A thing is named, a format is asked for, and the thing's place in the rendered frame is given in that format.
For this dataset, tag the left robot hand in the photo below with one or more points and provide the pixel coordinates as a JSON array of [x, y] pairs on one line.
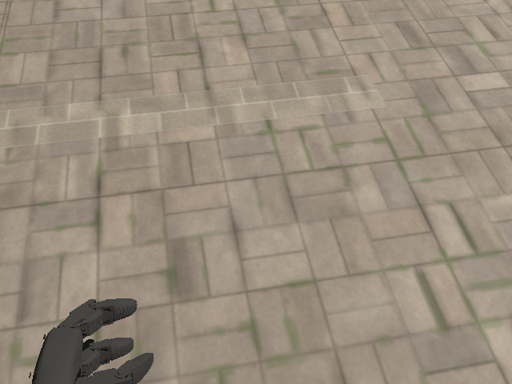
[[65, 359]]

